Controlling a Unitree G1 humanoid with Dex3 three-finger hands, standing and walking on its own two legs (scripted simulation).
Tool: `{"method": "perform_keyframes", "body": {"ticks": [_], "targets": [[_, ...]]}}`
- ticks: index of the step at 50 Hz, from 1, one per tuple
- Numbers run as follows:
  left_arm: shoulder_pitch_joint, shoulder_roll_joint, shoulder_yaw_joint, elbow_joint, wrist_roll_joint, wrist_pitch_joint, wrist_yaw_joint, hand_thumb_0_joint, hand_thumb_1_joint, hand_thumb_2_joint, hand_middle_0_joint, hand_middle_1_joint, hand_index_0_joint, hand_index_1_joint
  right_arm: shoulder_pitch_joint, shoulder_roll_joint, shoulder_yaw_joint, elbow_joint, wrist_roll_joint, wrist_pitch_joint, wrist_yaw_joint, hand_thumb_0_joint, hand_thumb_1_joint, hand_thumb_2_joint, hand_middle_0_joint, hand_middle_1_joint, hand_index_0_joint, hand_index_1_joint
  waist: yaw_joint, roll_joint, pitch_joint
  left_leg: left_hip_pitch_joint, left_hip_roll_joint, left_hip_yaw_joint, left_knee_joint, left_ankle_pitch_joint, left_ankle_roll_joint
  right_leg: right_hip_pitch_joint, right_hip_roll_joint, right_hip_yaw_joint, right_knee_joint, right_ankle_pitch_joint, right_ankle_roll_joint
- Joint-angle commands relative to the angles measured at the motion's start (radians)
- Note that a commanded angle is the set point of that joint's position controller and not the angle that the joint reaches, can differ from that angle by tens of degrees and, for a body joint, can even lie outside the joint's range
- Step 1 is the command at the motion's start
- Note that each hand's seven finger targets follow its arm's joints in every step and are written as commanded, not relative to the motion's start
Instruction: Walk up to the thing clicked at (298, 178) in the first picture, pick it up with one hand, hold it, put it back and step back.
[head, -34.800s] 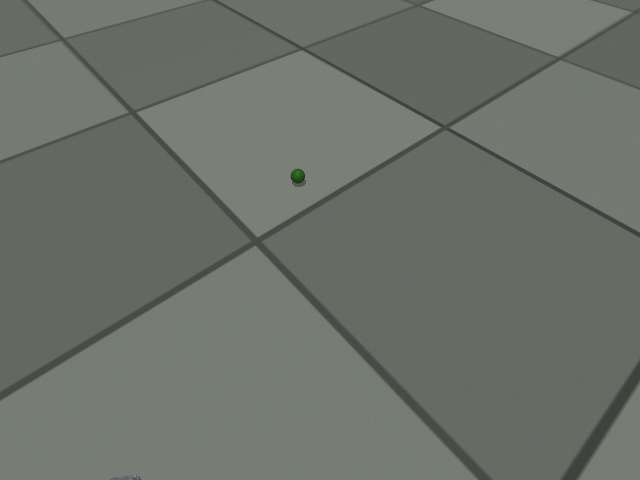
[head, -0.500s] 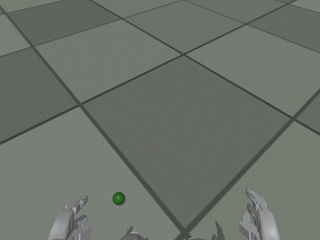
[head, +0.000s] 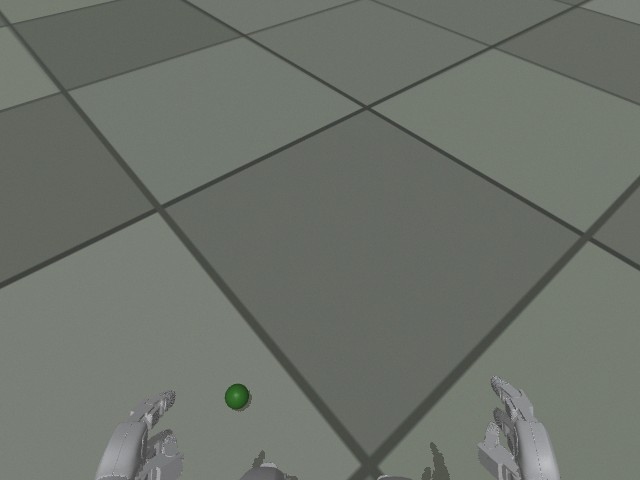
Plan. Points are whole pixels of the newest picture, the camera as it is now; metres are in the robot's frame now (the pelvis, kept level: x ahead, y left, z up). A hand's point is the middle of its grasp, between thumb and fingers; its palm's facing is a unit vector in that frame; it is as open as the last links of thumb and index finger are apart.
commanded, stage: home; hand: left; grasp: from above
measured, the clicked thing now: (236, 396) +0.44 +0.24 -0.68
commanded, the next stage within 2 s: stand in 0.20 s
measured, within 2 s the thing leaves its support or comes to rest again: neither
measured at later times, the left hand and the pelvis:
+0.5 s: hand out of the picture +0.14 +0.22 -0.09, palm faces +0.01 -0.95 -0.32, open 7.4 cm; pelvis -0.01 +0.00 +0.02, yaw +0 degrees
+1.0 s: hand out of the picture +0.04 +0.24 -0.10, palm faces +0.04 -0.95 -0.31, open 7.4 cm; pelvis -0.01 +0.01 +0.06, yaw +0 degrees
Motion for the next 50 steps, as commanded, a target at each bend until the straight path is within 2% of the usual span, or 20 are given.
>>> {"method": "perform_keyframes", "body": {"ticks": [1, 4, 7, 10, 14, 15, 16, 17, 18, 20, 21, 22, 25, 26, 28, 33, 35, 41, 50], "targets": [[-0.027, 0.109, 0.068, -0.194, 0.009, -0.054, 0.013, 0.000, 0.900, 0.900, -0.200, -0.300, -0.200, -0.300, -0.075, -0.128, -0.061, -0.162, 0.000, -0.053, -0.017, 0.000, -0.901, -0.899, 0.200, 0.299, 0.200, 0.299, 0.004, 0.016, -0.072, 0.129, -0.006, 0.005, -0.173, 0.151, 0.015, -0.004, 0.006, -0.004, -0.163, 0.151, -0.004], [-0.034, 0.106, 0.062, -0.206, 0.007, -0.053, 0.012, 0.000, 0.900, 0.900, -0.200, -0.300, -0.200, -0.300, -0.075, -0.130, -0.060, -0.166, 0.000, -0.053, -0.016, 0.000, -0.901, -0.899, 0.200, 0.299, 0.200, 0.299, -0.005, 0.013, -0.069, 0.134, -0.005, 0.004, -0.172, 0.156, 0.016, -0.012, 0.008, -0.004, -0.163, 0.160, -0.002], [-0.029, 0.107, 0.065, -0.203, 0.009, -0.056, 0.013, 0.000, 0.900, 0.900, -0.200, -0.300, -0.200, -0.300, -0.077, -0.125, -0.060, -0.163, -0.001, -0.052, -0.017, 0.000, -0.901, -0.899, 0.200, 0.299, 0.200, 0.299, 0.006, 0.015, -0.075, 0.127, -0.005, 0.001, -0.172, 0.161, 0.014, -0.003, 0.008, -0.007, -0.158, 0.161, -0.004], [-0.016, 0.098, 0.057, -0.193, 0.008, -0.052, 0.012, 0.000, 0.900, 0.900, -0.200, -0.300, -0.200, -0.300, -0.065, -0.130, -0.063, -0.163, -0.002, -0.050, -0.015, 0.000, -0.901, -0.899, 0.200, 0.299, 0.200, 0.299, -0.007, 0.019, -0.094, 0.149, -0.003, -0.002, -0.170, 0.192, 0.014, 0.002, 0.010, -0.008, -0.150, 0.191, -0.004], [-0.034, 0.109, 0.065, -0.197, 0.007, -0.051, 0.013, 0.000, 0.900, 0.900, -0.200, -0.300, -0.200, -0.300, -0.072, -0.128, -0.061, -0.166, -0.001, -0.051, -0.016, 0.000, -0.901, -0.900, 0.200, 0.299, 0.200, 0.299, -0.002, 0.001, -0.063, 0.126, -0.006, 0.004, -0.169, 0.159, 0.017, -0.010, 0.007, -0.006, -0.166, 0.163, 0.000], [-0.320, 0.189, 0.066, 0.154, 0.130, -0.256, 0.048, 0.000, 0.900, 0.900, -0.200, -0.300, -0.200, -0.300, -0.152, -0.220, -0.101, 0.082, -0.119, 0.060, 0.043, 0.000, -0.901, -0.899, 0.200, 0.299, 0.200, 0.299, 0.075, -0.050, 0.177, 0.132, 0.029, -0.042, -0.263, 0.313, 0.058, 0.177, -0.081, 0.097, -0.221, 0.172, -0.038], [-0.237, 0.207, 0.086, 0.331, 0.136, -0.323, 0.043, 0.000, 0.900, 0.900, -0.200, -0.300, -0.200, -0.301, -0.154, -0.231, -0.120, 0.094, -0.116, 0.102, 0.075, 0.000, -0.900, -0.900, 0.200, 0.300, 0.200, 0.300, 0.068, -0.107, 0.094, 0.190, 0.011, -0.008, -0.241, 0.287, 0.070, 0.197, -0.106, 0.167, -0.267, 0.144, -0.072], [-0.240, 0.215, 0.082, 0.376, 0.139, -0.356, 0.036, 0.000, 0.900, 0.900, -0.200, -0.300, -0.200, -0.301, -0.148, -0.220, -0.115, 0.095, -0.118, 0.119, 0.094, 0.000, -0.900, -0.900, 0.200, 0.300, 0.200, 0.300, 0.050, -0.140, 0.068, 0.237, 0.007, 0.000, -0.243, 0.278, 0.069, 0.181, -0.120, 0.207, -0.284, 0.144, -0.084], [-0.259, 0.205, 0.072, 0.402, 0.135, -0.374, 0.027, 0.000, 0.900, 0.900, -0.200, -0.300, -0.200, -0.301, -0.134, -0.220, -0.112, 0.092, -0.124, 0.133, 0.106, 0.000, -0.900, -0.900, 0.200, 0.300, 0.200, 0.300, 0.037, -0.091, 0.092, 0.244, 0.006, -0.017, -0.265, 0.267, 0.064, 0.155, -0.096, 0.192, -0.287, 0.144, -0.078], [-0.285, 0.212, 0.066, 0.478, 0.131, -0.399, 0.020, 0.000, 0.900, 0.900, -0.200, -0.300, -0.200, -0.301, -0.126, -0.196, -0.105, 0.134, -0.079, 0.139, 0.142, 0.000, -0.900, -0.900, 0.200, 0.300, 0.200, 0.300, 0.061, -0.024, 0.052, 0.305, 0.011, -0.031, -0.321, 0.249, 0.064, 0.246, -0.106, 0.157, -0.263, 0.190, -0.053], [-0.283, 0.207, 0.069, 0.517, 0.124, -0.402, 0.019, 0.000, 0.900, 0.900, -0.200, -0.300, -0.200, -0.301, -0.143, -0.201, -0.110, 0.152, -0.073, 0.142, 0.150, 0.000, -0.900, -0.900, 0.200, 0.300, 0.200, 0.300, 0.076, -0.042, 0.056, 0.338, 0.014, -0.025, -0.334, 0.253, 0.061, 0.233, -0.109, 0.165, -0.285, 0.194, -0.047], [-0.292, 0.205, 0.073, 0.561, 0.119, -0.405, 0.018, 0.000, 0.900, 0.900, -0.200, -0.300, -0.200, -0.301, -0.160, -0.206, -0.114, 0.162, -0.063, 0.145, 0.156, 0.000, -0.900, -0.900, 0.200, 0.300, 0.200, 0.300, 0.075, -0.050, 0.052, 0.354, 0.017, -0.032, -0.341, 0.277, 0.059, 0.237, -0.105, 0.153, -0.297, 0.202, -0.044], [-0.330, 0.201, 0.070, 0.677, 0.112, -0.426, 0.022, 0.000, 0.900, 0.900, -0.200, -0.300, -0.200, -0.301, -0.166, -0.202, -0.119, 0.218, -0.059, 0.163, 0.165, 0.000, -0.900, -0.900, 0.200, 0.300, 0.200, 0.300, 0.069, -0.053, 0.052, 0.394, 0.020, -0.038, -0.374, 0.269, 0.055, 0.277, -0.117, 0.157, -0.347, 0.205, -0.035], [-0.335, 0.202, 0.071, 0.707, 0.112, -0.434, 0.022, 0.000, 0.900, 0.900, -0.200, -0.300, -0.200, -0.301, -0.163, -0.206, -0.121, 0.232, -0.061, 0.167, 0.164, 0.000, -0.900, -0.900, 0.200, 0.300, 0.200, 0.300, 0.064, -0.045, 0.037, 0.422, 0.025, -0.040, -0.381, 0.302, 0.058, 0.297, -0.117, 0.151, -0.350, 0.246, -0.032], [-0.335, 0.195, 0.068, 0.768, 0.110, -0.444, 0.023, 0.000, 0.900, 0.900, -0.200, -0.300, -0.200, -0.301, -0.165, -0.212, -0.120, 0.261, -0.063, 0.174, 0.162, 0.000, -0.900, -0.900, 0.200, 0.300, 0.200, 0.300, 0.067, -0.018, 0.068, 0.427, 0.043, -0.069, -0.436, 0.300, 0.060, 0.319, -0.103, 0.127, -0.367, 0.256, -0.022], [-0.332, 0.203, 0.065, 0.901, 0.101, -0.454, 0.028, 0.000, 0.900, 0.900, -0.200, -0.300, -0.200, -0.301, -0.170, -0.219, -0.119, 0.335, -0.057, 0.189, 0.152, 0.000, -0.900, -0.900, 0.200, 0.300, 0.200, 0.300, 0.068, -0.032, 0.090, 0.501, 0.052, -0.075, -0.488, 0.423, 0.057, 0.387, -0.114, 0.124, -0.432, 0.370, -0.023], [-0.337, 0.202, 0.063, 0.946, 0.097, -0.453, 0.030, 0.000, 0.900, 0.900, -0.200, -0.300, -0.200, -0.301, -0.163, -0.227, -0.118, 0.362, -0.055, 0.194, 0.147, 0.000, -0.900, -0.900, 0.200, 0.300, 0.200, 0.300, 0.061, -0.028, 0.113, 0.525, 0.064, -0.086, -0.533, 0.425, 0.055, 0.399, -0.111, 0.120, -0.458, 0.370, -0.019], [-0.352, 0.213, 0.055, 1.055, 0.093, -0.452, 0.028, 0.000, 0.900, 0.900, -0.200, -0.300, -0.200, -0.301, -0.167, -0.244, -0.116, 0.437, -0.046, 0.211, 0.142, 0.000, -0.900, -0.900, 0.200, 0.300, 0.200, 0.300, 0.054, -0.004, 0.197, 0.514, 0.073, -0.098, -0.666, 0.231, 0.042, 0.443, -0.111, 0.123, -0.560, 0.274, -0.013], [-0.357, 0.232, 0.052, 1.157, 0.096, -0.457, 0.026, 0.000, 0.900, 0.900, -0.200, -0.300, -0.200, -0.301, -0.201, -0.246, -0.115, 0.496, -0.037, 0.214, 0.145, 0.000, -0.900, -0.900, 0.200, 0.300, 0.200, 0.300, 0.060, -0.025, 0.203, 0.566, 0.077, -0.096, -0.724, 0.239, 0.028, 0.479, -0.125, 0.123, -0.630, 0.282, -0.005]]}}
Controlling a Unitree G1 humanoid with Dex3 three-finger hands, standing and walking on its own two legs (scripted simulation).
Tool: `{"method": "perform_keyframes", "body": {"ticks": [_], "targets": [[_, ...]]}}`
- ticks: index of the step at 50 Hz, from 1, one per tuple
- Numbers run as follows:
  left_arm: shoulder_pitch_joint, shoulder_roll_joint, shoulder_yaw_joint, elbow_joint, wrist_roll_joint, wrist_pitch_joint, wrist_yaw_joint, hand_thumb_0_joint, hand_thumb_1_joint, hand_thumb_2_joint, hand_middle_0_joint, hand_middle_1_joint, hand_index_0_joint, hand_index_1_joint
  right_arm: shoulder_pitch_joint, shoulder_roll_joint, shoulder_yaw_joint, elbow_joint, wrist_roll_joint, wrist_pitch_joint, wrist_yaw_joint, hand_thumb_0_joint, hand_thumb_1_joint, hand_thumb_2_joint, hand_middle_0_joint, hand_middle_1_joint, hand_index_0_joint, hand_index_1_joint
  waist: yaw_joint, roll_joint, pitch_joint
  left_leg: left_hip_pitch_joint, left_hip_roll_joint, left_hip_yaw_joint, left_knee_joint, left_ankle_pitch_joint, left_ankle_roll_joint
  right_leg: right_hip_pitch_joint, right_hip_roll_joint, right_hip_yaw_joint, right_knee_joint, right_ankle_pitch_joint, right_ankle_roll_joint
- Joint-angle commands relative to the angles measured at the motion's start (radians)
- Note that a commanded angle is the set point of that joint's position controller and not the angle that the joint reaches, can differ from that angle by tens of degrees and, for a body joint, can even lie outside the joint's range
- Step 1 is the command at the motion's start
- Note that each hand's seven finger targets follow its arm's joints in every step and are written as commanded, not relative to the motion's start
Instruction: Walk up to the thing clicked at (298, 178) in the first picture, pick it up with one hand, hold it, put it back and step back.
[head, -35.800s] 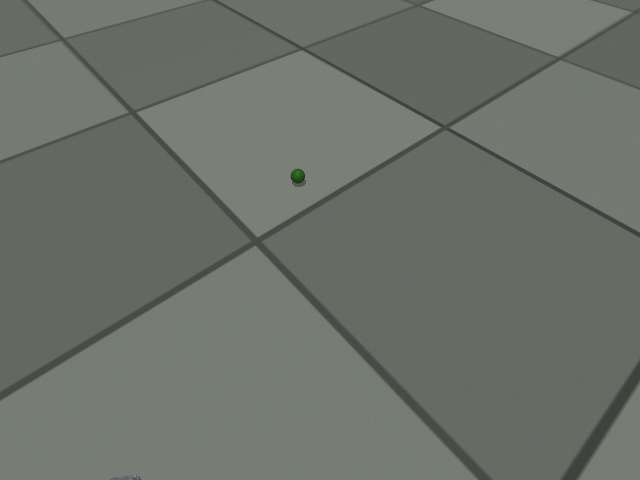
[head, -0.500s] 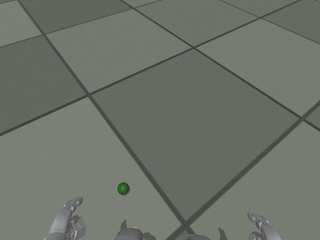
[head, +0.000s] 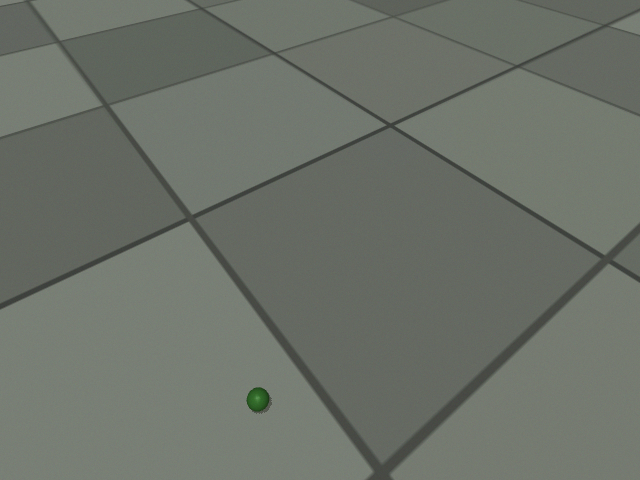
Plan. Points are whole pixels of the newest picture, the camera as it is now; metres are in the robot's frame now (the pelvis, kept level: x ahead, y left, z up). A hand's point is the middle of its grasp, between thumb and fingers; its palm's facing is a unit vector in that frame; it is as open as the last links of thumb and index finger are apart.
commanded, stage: stand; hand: left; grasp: from above
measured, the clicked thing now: (258, 399) +0.45 +0.22 -0.74
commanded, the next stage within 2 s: step back in 1.82 s
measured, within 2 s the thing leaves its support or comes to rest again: neither
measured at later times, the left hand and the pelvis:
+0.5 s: hand out of the picture +0.04 +0.23 -0.16, palm faces +0.02 -0.95 -0.32, open 7.4 cm; pelvis +0.00 -0.01 +0.00, yaw +0 degrees
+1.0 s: hand out of the picture +0.08 +0.23 -0.15, palm faces +0.01 -0.95 -0.32, open 7.3 cm; pelvis +0.01 -0.01 +0.01, yaw +0 degrees
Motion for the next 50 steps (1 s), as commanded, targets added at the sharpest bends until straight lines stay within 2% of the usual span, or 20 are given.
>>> {"method": "perform_keyframes", "body": {"ticks": [1, 6, 7, 9, 11, 13, 16, 19, 24, 25, 28, 29, 35, 39, 41, 42, 43, 45, 50], "targets": [[-0.049, 0.192, 0.040, -0.034, 0.004, -0.027, 0.015, 0.000, 0.900, 0.900, -0.200, -0.300, -0.200, -0.301, -0.049, -0.192, -0.042, -0.043, 0.001, -0.019, -0.015, 0.000, -0.900, -0.900, 0.200, 0.300, 0.200, 0.300, -0.006, 0.010, -0.009, 0.000, 0.122, -0.137, -0.149, -0.055, 0.005, -0.037, -0.074, 0.081, -0.113, 0.017, -0.029], [-0.051, 0.195, 0.036, -0.004, 0.005, -0.027, 0.012, 0.000, 0.900, 0.900, -0.200, -0.300, -0.200, -0.301, -0.063, -0.198, -0.041, -0.024, 0.002, -0.014, -0.010, 0.000, -0.900, -0.900, 0.200, 0.300, 0.200, 0.300, -0.005, 0.008, 0.012, -0.013, 0.124, -0.144, -0.170, -0.108, 0.003, -0.044, -0.072, 0.078, -0.130, -0.019, -0.027], [-0.046, 0.197, 0.036, 0.000, 0.004, -0.027, 0.010, 0.000, 0.900, 0.900, -0.200, -0.300, -0.200, -0.301, -0.061, -0.202, -0.040, -0.021, 0.002, -0.013, -0.009, 0.000, -0.900, -0.900, 0.200, 0.300, 0.200, 0.300, -0.004, 0.013, 0.019, -0.024, 0.126, -0.147, -0.178, -0.148, 0.002, -0.051, -0.068, 0.076, -0.134, -0.037, -0.024], [-0.045, 0.201, 0.034, 0.007, 0.005, -0.030, 0.010, 0.000, 0.900, 0.900, -0.200, -0.300, -0.200, -0.301, -0.072, -0.205, -0.041, -0.020, 0.003, -0.011, -0.007, 0.000, -0.900, -0.900, 0.200, 0.300, 0.200, 0.300, -0.004, -0.010, 0.003, 0.002, 0.122, -0.138, -0.157, -0.105, 0.006, -0.053, -0.076, 0.085, -0.150, -0.044, -0.027], [-0.059, 0.214, 0.035, 0.008, 0.005, -0.030, 0.009, 0.000, 0.900, 0.900, -0.200, -0.300, -0.200, -0.301, -0.065, -0.201, -0.037, -0.014, 0.004, -0.009, -0.004, 0.000, -0.900, -0.900, 0.200, 0.300, 0.200, 0.300, -0.009, -0.019, 0.012, -0.004, 0.118, -0.134, -0.157, -0.115, 0.003, -0.069, -0.079, 0.091, -0.164, -0.086, -0.028], [-0.062, 0.211, 0.034, 0.011, 0.002, -0.032, 0.010, 0.000, 0.900, 0.900, -0.200, -0.300, -0.200, -0.301, -0.061, -0.205, -0.036, -0.007, 0.004, -0.011, -0.005, 0.000, -0.900, -0.900, 0.200, 0.300, 0.200, 0.300, -0.013, 0.000, -0.017, 0.016, 0.125, -0.131, -0.150, -0.074, 0.006, -0.045, -0.086, 0.093, -0.161, -0.026, -0.030], [-0.066, 0.216, 0.033, 0.019, 0.000, -0.034, 0.010, 0.000, 0.900, 0.900, -0.200, -0.300, -0.200, -0.301, -0.061, -0.203, -0.032, -0.002, 0.005, -0.013, -0.004, 0.000, -0.900, -0.900, 0.200, 0.300, 0.200, 0.300, -0.015, -0.012, -0.010, 0.022, 0.126, -0.128, -0.145, -0.045, 0.006, -0.050, -0.090, 0.097, -0.164, -0.022, -0.031], [-0.065, 0.219, 0.032, 0.024, -0.002, -0.033, 0.007, 0.000, 0.900, 0.900, -0.200, -0.300, -0.200, -0.301, -0.060, -0.208, -0.029, 0.004, 0.006, -0.010, -0.003, 0.000, -0.900, -0.900, 0.200, 0.300, 0.200, 0.300, -0.014, 0.007, 0.007, -0.007, 0.126, -0.133, -0.157, -0.090, 0.007, -0.049, -0.084, 0.092, -0.168, -0.046, -0.030], [-0.075, 0.224, 0.032, 0.026, -0.003, -0.036, 0.006, 0.000, 0.900, 0.900, -0.200, -0.300, -0.200, -0.301, -0.067, -0.216, -0.024, 0.008, 0.008, -0.015, -0.004, 0.000, -0.900, -0.900, 0.200, 0.300, 0.200, 0.300, -0.013, -0.002, -0.024, 0.028, 0.128, -0.124, -0.149, 0.012, 0.005, -0.031, -0.091, 0.094, -0.164, 0.024, -0.034], [-0.078, 0.223, 0.032, 0.028, -0.004, -0.035, 0.005, 0.000, 0.900, 0.900, -0.200, -0.300, -0.200, -0.301, -0.063, -0.219, -0.023, 0.012, 0.008, -0.015, -0.006, 0.000, -0.900, -0.900, 0.200, 0.300, 0.200, 0.300, -0.016, 0.004, -0.018, 0.023, 0.131, -0.125, -0.151, -0.011, 0.007, -0.030, -0.089, 0.096, -0.163, 0.026, -0.032], [-0.078, 0.214, 0.029, 0.035, -0.006, -0.034, 0.005, 0.000, 0.900, 0.900, -0.200, -0.300, -0.200, -0.301, -0.061, -0.210, -0.018, 0.017, 0.010, -0.015, -0.005, 0.000, -0.900, -0.900, 0.200, 0.300, 0.200, 0.300, -0.014, -0.003, -0.026, 0.029, 0.134, -0.123, -0.152, 0.033, 0.007, -0.013, -0.094, 0.090, -0.160, 0.046, -0.034], [-0.080, 0.216, 0.030, 0.036, -0.007, -0.032, 0.004, 0.000, 0.900, 0.900, -0.200, -0.300, -0.200, -0.301, -0.055, -0.207, -0.016, 0.023, 0.009, -0.014, -0.006, 0.000, -0.900, -0.900, 0.200, 0.300, 0.200, 0.300, -0.016, -0.002, -0.021, 0.024, 0.132, -0.120, -0.155, 0.014, 0.007, -0.018, -0.091, 0.093, -0.162, 0.047, -0.034], [-0.097, 0.220, 0.028, 0.030, -0.007, -0.036, 0.003, 0.000, 0.900, 0.900, -0.200, -0.300, -0.200, -0.301, -0.072, -0.224, -0.017, 0.021, 0.010, -0.019, -0.007, 0.000, -0.900, -0.900, 0.200, 0.300, 0.200, 0.300, -0.017, -0.004, -0.047, 0.063, 0.138, -0.111, -0.141, 0.109, 0.004, -0.004, -0.097, 0.092, -0.165, 0.105, -0.033], [-0.101, 0.221, 0.030, 0.029, -0.009, -0.034, 0.002, 0.000, 0.900, 0.900, -0.200, -0.300, -0.200, -0.301, -0.067, -0.228, -0.016, 0.030, 0.009, -0.021, -0.008, 0.000, -0.900, -0.900, 0.200, 0.300, 0.200, 0.300, -0.017, 0.011, -0.041, 0.041, 0.139, -0.110, -0.154, 0.095, 0.003, 0.017, -0.096, 0.092, -0.161, 0.117, -0.033], [-0.095, 0.214, 0.028, 0.031, -0.009, -0.034, 0.001, 0.000, 0.900, 0.900, -0.200, -0.300, -0.200, -0.301, -0.079, -0.228, -0.016, 0.028, 0.011, -0.022, -0.007, 0.000, -0.900, -0.900, 0.200, 0.300, 0.200, 0.300, -0.011, 0.005, -0.056, 0.066, 0.143, -0.110, -0.148, 0.127, 0.004, 0.013, -0.096, 0.087, -0.159, 0.129, -0.031], [-0.110, 0.227, 0.032, 0.028, -0.009, -0.035, 0.002, 0.000, 0.900, 0.900, -0.200, -0.300, -0.200, -0.301, -0.069, -0.219, -0.013, 0.030, 0.010, -0.022, -0.007, 0.000, -0.900, -0.900, 0.200, 0.300, 0.200, 0.300, -0.018, -0.008, -0.051, 0.053, 0.142, -0.108, -0.154, 0.129, 0.001, 0.015, -0.096, 0.088, -0.159, 0.127, -0.030], [-0.109, 0.223, 0.031, 0.027, -0.009, -0.036, 0.002, 0.000, 0.900, 0.900, -0.200, -0.300, -0.200, -0.301, -0.078, -0.229, -0.016, 0.029, 0.011, -0.024, -0.008, 0.000, -0.900, -0.900, 0.200, 0.300, 0.200, 0.300, -0.015, -0.007, -0.060, 0.071, 0.146, -0.109, -0.145, 0.169, 0.004, 0.018, -0.098, 0.088, -0.159, 0.149, -0.030], [-0.117, 0.223, 0.030, 0.028, -0.010, -0.034, 0.001, 0.000, 0.900, 0.900, -0.200, -0.300, -0.200, -0.301, -0.077, -0.231, -0.016, 0.030, 0.010, -0.023, -0.009, 0.000, -0.900, -0.900, 0.200, 0.300, 0.200, 0.300, -0.018, -0.007, -0.051, 0.064, 0.145, -0.106, -0.150, 0.144, 0.002, 0.012, -0.096, 0.087, -0.162, 0.129, -0.030], [-0.119, 0.229, 0.031, 0.022, -0.012, -0.037, 0.001, 0.000, 0.900, 0.900, -0.200, -0.300, -0.200, -0.301, -0.087, -0.237, -0.018, 0.026, 0.010, -0.027, -0.008, 0.000, -0.900, -0.900, 0.200, 0.300, 0.200, 0.300, -0.014, -0.001, -0.087, 0.086, 0.151, -0.101, -0.134, 0.221, 0.006, 0.035, -0.104, 0.085, -0.153, 0.182, -0.032]]}}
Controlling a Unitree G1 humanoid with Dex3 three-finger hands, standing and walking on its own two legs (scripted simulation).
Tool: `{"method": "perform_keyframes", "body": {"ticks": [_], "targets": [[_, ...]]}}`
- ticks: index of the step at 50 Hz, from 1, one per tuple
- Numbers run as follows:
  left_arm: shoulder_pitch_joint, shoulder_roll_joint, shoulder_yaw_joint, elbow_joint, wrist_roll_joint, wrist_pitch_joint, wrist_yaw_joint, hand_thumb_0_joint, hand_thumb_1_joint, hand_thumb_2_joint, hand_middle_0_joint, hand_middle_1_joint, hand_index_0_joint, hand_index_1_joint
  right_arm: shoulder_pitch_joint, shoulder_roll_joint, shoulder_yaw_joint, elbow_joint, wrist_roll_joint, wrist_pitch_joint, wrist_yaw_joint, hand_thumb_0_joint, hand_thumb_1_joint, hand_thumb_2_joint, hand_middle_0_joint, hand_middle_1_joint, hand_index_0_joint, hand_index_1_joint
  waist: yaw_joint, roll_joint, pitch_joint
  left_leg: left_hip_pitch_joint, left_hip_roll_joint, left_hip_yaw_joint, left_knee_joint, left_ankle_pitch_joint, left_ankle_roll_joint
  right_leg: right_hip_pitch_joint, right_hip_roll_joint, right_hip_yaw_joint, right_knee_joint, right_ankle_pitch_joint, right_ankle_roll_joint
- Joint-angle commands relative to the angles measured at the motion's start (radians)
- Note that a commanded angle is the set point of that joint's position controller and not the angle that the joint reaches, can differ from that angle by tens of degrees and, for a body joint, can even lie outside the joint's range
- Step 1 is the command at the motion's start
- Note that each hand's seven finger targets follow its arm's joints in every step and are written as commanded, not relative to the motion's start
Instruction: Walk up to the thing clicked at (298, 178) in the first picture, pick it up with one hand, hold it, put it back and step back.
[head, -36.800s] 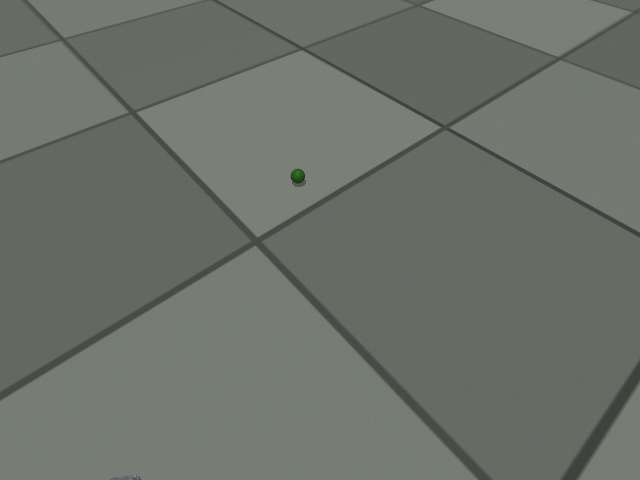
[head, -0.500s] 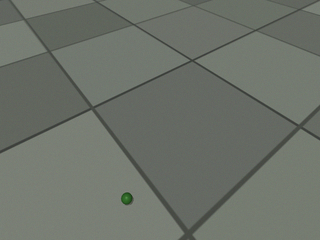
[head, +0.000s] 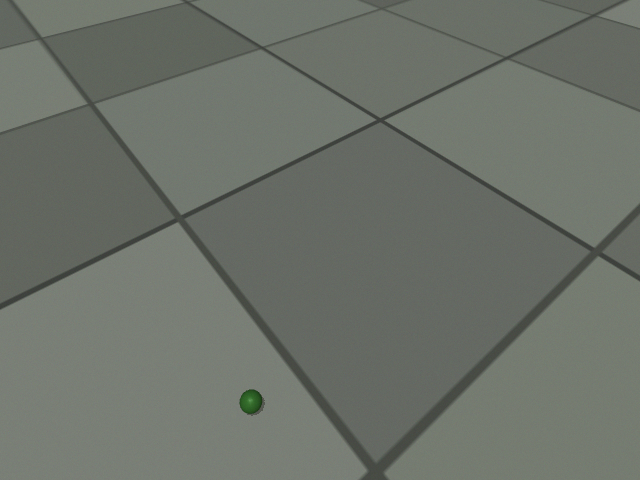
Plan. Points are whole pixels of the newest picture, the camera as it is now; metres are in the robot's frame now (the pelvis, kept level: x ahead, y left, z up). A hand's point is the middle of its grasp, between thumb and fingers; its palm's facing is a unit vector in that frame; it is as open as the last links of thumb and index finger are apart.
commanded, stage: stand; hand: left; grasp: from above
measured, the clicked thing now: (250, 401) +0.44 +0.24 -0.75
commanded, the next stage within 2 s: step back in 0.82 s
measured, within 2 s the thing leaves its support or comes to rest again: neither
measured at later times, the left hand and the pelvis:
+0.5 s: hand out of the picture +0.07 +0.25 -0.16, palm faces +0.00 -0.95 -0.33, open 7.3 cm; pelvis +0.00 +0.00 +0.00, yaw +0 degrees
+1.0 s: hand out of the picture +0.06 +0.26 -0.17, palm faces -0.01 -0.93 -0.38, open 7.3 cm; pelvis -0.02 -0.01 -0.01, yaw +0 degrees
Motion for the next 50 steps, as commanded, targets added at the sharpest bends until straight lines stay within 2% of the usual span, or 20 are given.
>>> {"method": "perform_keyframes", "body": {"ticks": [1, 3, 6, 10, 11, 13, 14, 17, 20, 22, 27, 28, 35, 40, 41, 42, 43, 45, 48, 50], "targets": [[-0.038, 0.200, 0.038, -0.057, 0.003, -0.020, 0.016, 0.000, 0.900, 0.900, -0.200, -0.300, -0.200, -0.301, -0.040, -0.197, -0.037, -0.054, 0.000, -0.017, -0.016, 0.000, -0.900, -0.900, 0.200, 0.300, 0.200, 0.300, 0.003, -0.001, -0.070, 0.022, 0.133, -0.101, -0.044, 0.154, 0.018, -0.021, -0.114, 0.082, -0.055, 0.118, -0.015], [-0.033, 0.201, 0.035, -0.056, 0.002, -0.020, 0.014, 0.000, 0.900, 0.900, -0.200, -0.300, -0.200, -0.301, -0.053, -0.208, -0.039, -0.057, 0.001, -0.019, -0.015, 0.000, -0.900, -0.900, 0.200, 0.300, 0.200, 0.300, 0.006, -0.004, -0.067, 0.034, 0.135, -0.103, -0.047, 0.157, 0.018, -0.025, -0.115, 0.085, -0.059, 0.114, -0.017], [-0.036, 0.207, 0.034, -0.054, 0.003, -0.019, 0.013, 0.000, 0.900, 0.900, -0.200, -0.300, -0.200, -0.301, -0.053, -0.202, -0.039, -0.055, 0.001, -0.018, -0.014, 0.000, -0.900, -0.900, 0.200, 0.300, 0.200, 0.300, 0.004, -0.015, -0.042, 0.020, 0.132, -0.108, -0.062, 0.101, 0.014, -0.046, -0.114, 0.084, -0.065, 0.066, -0.019], [-0.041, 0.220, 0.036, -0.063, 0.003, -0.021, 0.011, 0.000, 0.900, 0.900, -0.200, -0.300, -0.200, -0.301, -0.057, -0.211, -0.040, -0.058, 0.001, -0.018, -0.012, 0.000, -0.900, -0.900, 0.200, 0.300, 0.200, 0.300, 0.002, 0.004, -0.048, 0.014, 0.131, -0.103, -0.064, 0.086, 0.013, -0.042, -0.114, 0.089, -0.067, 0.065, -0.022], [-0.043, 0.217, 0.034, -0.061, 0.002, -0.022, 0.011, 0.000, 0.900, 0.900, -0.200, -0.300, -0.200, -0.301, -0.056, -0.213, -0.040, -0.057, 0.002, -0.019, -0.010, 0.000, -0.900, -0.900, 0.200, 0.300, 0.200, 0.300, 0.000, 0.007, -0.058, 0.019, 0.135, -0.105, -0.061, 0.108, 0.015, -0.026, -0.118, 0.091, -0.064, 0.077, -0.024], [-0.046, 0.218, 0.034, -0.064, 0.002, -0.022, 0.011, 0.000, 0.900, 0.900, -0.200, -0.300, -0.200, -0.301, -0.057, -0.212, -0.039, -0.060, 0.001, -0.019, -0.009, 0.000, -0.900, -0.900, 0.200, 0.300, 0.200, 0.300, -0.001, 0.005, -0.057, 0.009, 0.133, -0.105, -0.064, 0.084, 0.016, -0.031, -0.117, 0.089, -0.068, 0.074, -0.020], [-0.040, 0.225, 0.034, -0.066, 0.002, -0.025, 0.010, 0.000, 0.900, 0.900, -0.200, -0.300, -0.200, -0.301, -0.060, -0.212, -0.040, -0.060, 0.003, -0.019, -0.008, 0.000, -0.900, -0.900, 0.200, 0.300, 0.200, 0.300, 0.003, -0.002, -0.068, 0.031, 0.134, -0.106, -0.060, 0.119, 0.016, -0.033, -0.118, 0.087, -0.066, 0.086, -0.021], [-0.050, 0.228, 0.035, -0.064, 0.003, -0.023, 0.009, 0.000, 0.900, 0.900, -0.200, -0.300, -0.200, -0.300, -0.050, -0.212, -0.037, -0.058, 0.001, -0.016, -0.008, 0.000, -0.900, -0.900, 0.200, 0.300, 0.200, 0.300, -0.008, -0.007, -0.039, 0.009, 0.133, -0.108, -0.073, 0.034, 0.015, -0.054, -0.116, 0.093, -0.073, 0.036, -0.023], [-0.042, 0.227, 0.033, -0.071, 0.003, -0.024, 0.008, 0.000, 0.900, 0.900, -0.200, -0.300, -0.200, -0.300, -0.064, -0.220, -0.039, -0.063, 0.001, -0.018, -0.006, 0.000, -0.900, -0.900, 0.200, 0.300, 0.200, 0.300, 0.001, 0.003, -0.070, 0.025, 0.135, -0.106, -0.061, 0.091, 0.019, -0.036, -0.120, 0.089, -0.065, 0.076, -0.023], [-0.045, 0.231, 0.033, -0.068, 0.002, -0.025, 0.008, 0.000, 0.900, 0.900, -0.200, -0.300, -0.200, -0.300, -0.053, -0.218, -0.036, -0.061, 0.002, -0.018, -0.006, 0.000, -0.900, -0.900, 0.200, 0.300, 0.200, 0.300, -0.005, -0.007, -0.057, 0.010, 0.135, -0.107, -0.068, 0.078, 0.017, -0.037, -0.118, 0.089, -0.065, 0.062, -0.022], [-0.037, 0.231, 0.030, -0.073, 0.000, -0.026, 0.006, 0.000, 0.900, 0.900, -0.200, -0.300, -0.200, -0.300, -0.055, -0.224, -0.035, -0.061, 0.003, -0.021, -0.007, 0.000, -0.900, -0.900, 0.200, 0.300, 0.200, 0.300, 0.002, 0.000, -0.077, 0.027, 0.136, -0.105, -0.061, 0.135, 0.015, -0.028, -0.120, 0.089, -0.061, 0.104, -0.021], [-0.035, 0.230, 0.029, -0.066, 0.000, -0.023, 0.005, 0.000, 0.900, 0.900, -0.200, -0.300, -0.200, -0.300, -0.052, -0.223, -0.034, -0.058, 0.004, -0.021, -0.008, 0.000, -0.900, -0.900, 0.200, 0.300, 0.200, 0.300, -0.003, 0.000, -0.054, 0.018, 0.135, -0.108, -0.067, 0.090, 0.014, -0.043, -0.117, 0.088, -0.063, 0.071, -0.022], [-0.037, 0.233, 0.026, -0.075, 0.002, -0.026, 0.006, 0.000, 0.900, 0.900, -0.200, -0.300, -0.200, -0.300, -0.053, -0.227, -0.034, -0.062, 0.001, -0.018, -0.005, 0.000, -0.900, -0.900, 0.200, 0.300, 0.200, 0.300, -0.002, -0.003, -0.064, 0.019, 0.136, -0.106, -0.060, 0.093, 0.018, -0.041, -0.121, 0.090, -0.068, 0.069, -0.023], [-0.035, 0.238, 0.027, -0.077, 0.002, -0.024, 0.003, 0.000, 0.900, 0.900, -0.200, -0.300, -0.200, -0.300, -0.040, -0.229, -0.032, -0.058, 0.004, -0.018, -0.005, 0.000, -0.900, -0.900, 0.200, 0.300, 0.200, 0.300, -0.005, 0.002, -0.044, -0.004, 0.133, -0.112, -0.080, 0.035, 0.011, -0.050, -0.118, 0.091, -0.069, 0.043, -0.026], [-0.034, 0.312, 0.068, -0.095, -0.013, -0.014, 0.009, 0.000, 0.900, 0.900, -0.200, -0.300, -0.200, -0.300, -0.083, -0.294, -0.052, -0.078, 0.009, 0.001, 0.004, 0.000, -0.900, -0.900, 0.200, 0.300, 0.200, 0.300, -0.003, -0.009, 0.068, -0.091, 0.128, -0.128, 0.018, 0.209, 0.029, -0.145, -0.099, 0.099, 0.024, 0.182, -0.029], [-0.016, 0.305, 0.070, -0.107, -0.016, -0.011, 0.013, 0.000, 0.900, 0.900, -0.200, -0.300, -0.200, -0.300, -0.067, -0.283, -0.054, -0.094, 0.016, 0.006, 0.005, 0.000, -0.900, -0.900, 0.200, 0.300, 0.200, 0.300, -0.007, 0.002, 0.023, -0.074, 0.136, -0.118, 0.043, 0.273, 0.041, -0.132, -0.093, 0.081, 0.062, 0.203, -0.037], [-0.003, 0.287, 0.070, -0.108, -0.018, -0.008, 0.015, 0.000, 0.900, 0.900, -0.200, -0.300, -0.200, -0.300, -0.068, -0.274, -0.056, -0.099, 0.019, 0.009, 0.006, 0.000, -0.900, -0.900, 0.200, 0.300, 0.200, 0.300, -0.004, 0.013, 0.008, -0.066, 0.138, -0.120, 0.051, 0.287, 0.049, -0.136, -0.084, 0.070, 0.074, 0.198, -0.039], [-0.008, 0.277, 0.071, -0.142, -0.015, -0.008, 0.014, 0.000, 0.900, 0.900, -0.200, -0.300, -0.200, -0.300, -0.046, -0.286, -0.063, -0.124, 0.024, 0.014, 0.008, 0.000, -0.900, -0.900, 0.200, 0.300, 0.200, 0.300, -0.019, 0.029, -0.093, -0.061, 0.165, -0.134, 0.074, 0.356, 0.086, -0.084, -0.065, 0.063, 0.169, 0.213, -0.050], [0.003, 0.256, 0.065, -0.171, -0.012, 0.006, 0.013, 0.000, 0.900, 0.900, -0.200, -0.300, -0.200, -0.300, -0.065, -0.303, -0.081, -0.159, 0.023, 0.026, 0.009, 0.000, -0.900, -0.900, 0.200, 0.300, 0.200, 0.300, -0.013, 0.081, -0.152, -0.069, 0.190, -0.158, 0.088, 0.306, 0.122, -0.104, -0.039, 0.046, 0.244, 0.133, -0.058], [0.019, 0.263, 0.067, -0.185, -0.007, 0.011, 0.012, 0.000, 0.900, 0.900, -0.200, -0.300, -0.200, -0.300, -0.079, -0.297, -0.084, -0.186, 0.023, 0.036, 0.008, 0.000, -0.900, -0.900, 0.200, 0.300, 0.200, 0.300, -0.007, 0.073, -0.160, -0.102, 0.172, -0.150, 0.141, 0.226, 0.124, -0.117, -0.056, 0.070, 0.247, 0.120, -0.077]]}}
